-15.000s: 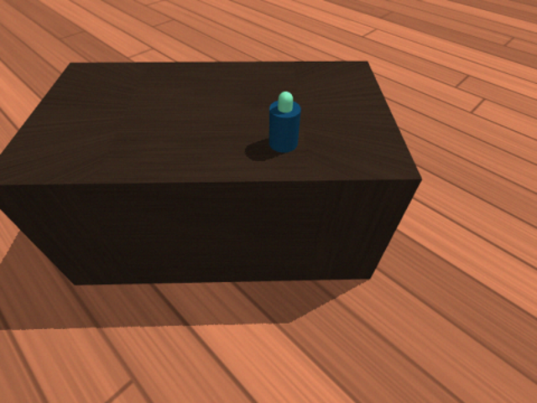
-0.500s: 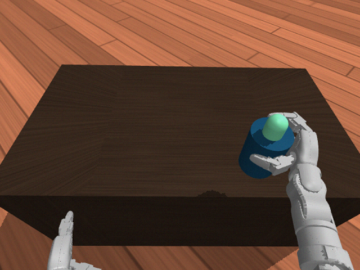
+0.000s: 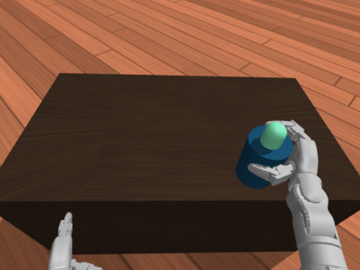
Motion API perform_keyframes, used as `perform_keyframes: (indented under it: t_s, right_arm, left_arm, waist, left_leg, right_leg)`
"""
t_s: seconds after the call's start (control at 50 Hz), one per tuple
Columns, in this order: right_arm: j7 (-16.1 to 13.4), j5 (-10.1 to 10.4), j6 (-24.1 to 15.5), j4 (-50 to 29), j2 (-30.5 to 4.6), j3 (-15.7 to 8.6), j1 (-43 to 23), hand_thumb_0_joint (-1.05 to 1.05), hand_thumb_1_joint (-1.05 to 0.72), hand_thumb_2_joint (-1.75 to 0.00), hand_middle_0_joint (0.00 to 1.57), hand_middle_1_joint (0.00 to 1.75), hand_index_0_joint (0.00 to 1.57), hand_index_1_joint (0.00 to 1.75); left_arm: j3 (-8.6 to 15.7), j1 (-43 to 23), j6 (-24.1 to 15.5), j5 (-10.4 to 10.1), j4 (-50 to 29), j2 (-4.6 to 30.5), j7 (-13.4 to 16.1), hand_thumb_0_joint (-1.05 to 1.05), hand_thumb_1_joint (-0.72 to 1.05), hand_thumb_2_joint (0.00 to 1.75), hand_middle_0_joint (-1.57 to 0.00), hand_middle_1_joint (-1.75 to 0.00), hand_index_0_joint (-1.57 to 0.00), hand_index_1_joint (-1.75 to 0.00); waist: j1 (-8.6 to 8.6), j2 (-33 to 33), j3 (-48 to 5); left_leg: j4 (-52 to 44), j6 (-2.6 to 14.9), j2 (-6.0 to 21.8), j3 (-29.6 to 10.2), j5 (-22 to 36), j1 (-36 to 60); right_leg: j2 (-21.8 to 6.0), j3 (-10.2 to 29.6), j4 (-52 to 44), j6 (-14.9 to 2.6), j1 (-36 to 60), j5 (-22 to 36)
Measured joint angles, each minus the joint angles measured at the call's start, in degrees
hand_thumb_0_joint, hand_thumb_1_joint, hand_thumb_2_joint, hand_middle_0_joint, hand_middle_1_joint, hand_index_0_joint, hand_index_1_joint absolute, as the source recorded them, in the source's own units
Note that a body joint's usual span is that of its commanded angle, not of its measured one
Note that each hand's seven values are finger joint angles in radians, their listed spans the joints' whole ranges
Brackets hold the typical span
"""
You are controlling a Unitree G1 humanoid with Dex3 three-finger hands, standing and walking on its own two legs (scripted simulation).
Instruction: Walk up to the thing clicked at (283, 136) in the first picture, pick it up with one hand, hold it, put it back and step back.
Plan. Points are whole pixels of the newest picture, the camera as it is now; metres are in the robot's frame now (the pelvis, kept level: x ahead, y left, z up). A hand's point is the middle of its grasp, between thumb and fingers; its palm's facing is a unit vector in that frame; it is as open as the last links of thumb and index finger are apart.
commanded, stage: hold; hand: right
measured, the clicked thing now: (264, 152) +0.35 -0.16 +0.10
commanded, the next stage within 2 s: none
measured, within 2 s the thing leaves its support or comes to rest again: neither
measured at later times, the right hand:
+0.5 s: hand (278, 151) +0.33 -0.17 +0.13, palm faces +0.19 +0.98 -0.03, open 11.9 cm
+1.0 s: hand (279, 148) +0.34 -0.17 +0.13, palm faces +0.18 +0.98 -0.03, open 11.9 cm
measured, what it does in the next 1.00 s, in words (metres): stands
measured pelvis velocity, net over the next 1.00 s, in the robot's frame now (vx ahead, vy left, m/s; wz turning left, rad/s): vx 0.01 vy -0.01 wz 0.00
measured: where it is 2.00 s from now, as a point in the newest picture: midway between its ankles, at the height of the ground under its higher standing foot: outside the picture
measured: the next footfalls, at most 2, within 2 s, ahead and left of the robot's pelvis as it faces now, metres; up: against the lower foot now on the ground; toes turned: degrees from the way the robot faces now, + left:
none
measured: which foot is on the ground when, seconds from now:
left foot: down 0.00-1.00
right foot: down 0.00-1.00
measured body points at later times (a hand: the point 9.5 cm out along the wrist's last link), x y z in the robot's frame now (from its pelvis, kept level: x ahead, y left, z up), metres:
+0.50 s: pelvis +0.01 +0.00 +0.00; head +0.01 +0.02 +0.45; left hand +0.18 +0.26 -0.07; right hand +0.32 -0.22 +0.13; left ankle +0.05 +0.12 -0.73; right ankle -0.02 -0.14 -0.73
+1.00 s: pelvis +0.01 -0.01 +0.01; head +0.01 +0.01 +0.46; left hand +0.18 +0.26 -0.07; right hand +0.32 -0.23 +0.13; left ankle +0.05 +0.12 -0.73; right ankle -0.02 -0.14 -0.73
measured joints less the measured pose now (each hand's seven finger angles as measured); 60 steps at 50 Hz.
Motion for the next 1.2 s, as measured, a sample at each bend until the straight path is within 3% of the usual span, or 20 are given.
perform_keyframes:
  t_s: [0.7,1.2]
  right_arm:
    - [0.59,0.58,8.17,-11.04,0.21,0.38,4.49,-0.01,0.61,-0.93,0.60,1.01,0.64,1.04]
    - [0.88,0.60,8.70,-11.29,-0.12,-0.46,4.34,-0.01,0.61,-0.93,0.60,1.01,0.64,1.04]
  left_arm:
    - [0.91,-1.95,-1.65,0.20,5.96,-0.20,0.08,-0.01,-0.55,0.06,-0.05,-0.05,-0.05,-0.05]
    - [0.98,-1.84,-3.10,0.11,5.23,-0.06,-0.10,-0.01,-0.55,0.06,-0.05,-0.05,-0.05,-0.05]
  waist:
    - [-1.05,-1.10,-0.10]
    - [-0.89,-0.89,0.66]
  left_leg:
    - [-3.49,-0.33,0.16,0.62,0.25,4.47]
    - [-4.01,-0.39,0.25,0.63,0.70,4.80]
  right_leg:
    - [0.18,0.52,-3.39,-0.22,4.12,0.44]
    - [0.29,0.54,-3.79,-0.32,4.37,0.84]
